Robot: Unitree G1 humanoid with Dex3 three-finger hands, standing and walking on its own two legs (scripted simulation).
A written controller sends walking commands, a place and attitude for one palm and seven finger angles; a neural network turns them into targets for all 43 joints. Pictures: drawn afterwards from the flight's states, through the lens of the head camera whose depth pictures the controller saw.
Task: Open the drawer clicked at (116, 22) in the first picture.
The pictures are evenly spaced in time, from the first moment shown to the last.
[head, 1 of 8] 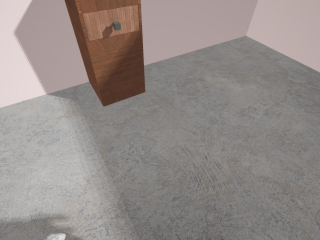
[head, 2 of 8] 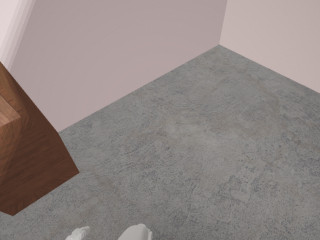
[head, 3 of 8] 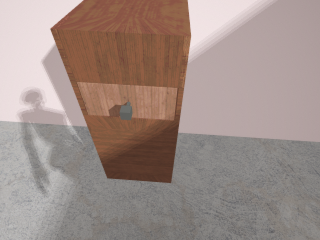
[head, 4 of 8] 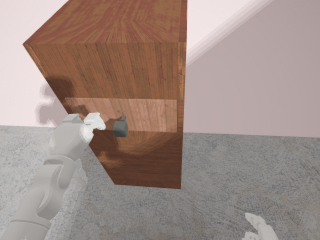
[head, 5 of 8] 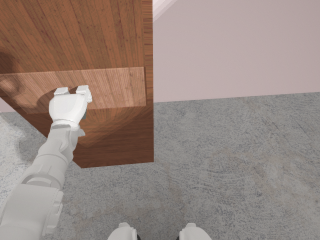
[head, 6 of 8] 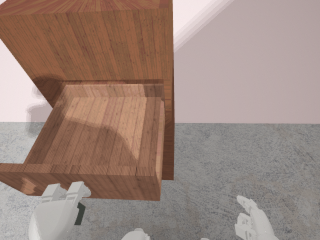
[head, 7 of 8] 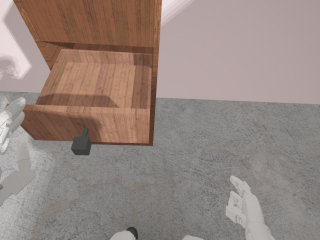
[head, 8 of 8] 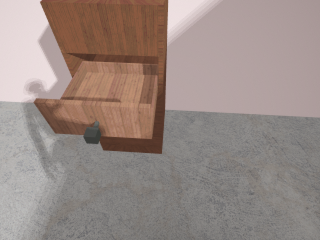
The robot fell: no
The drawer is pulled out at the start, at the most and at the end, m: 0.00 0.30 0.30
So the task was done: yes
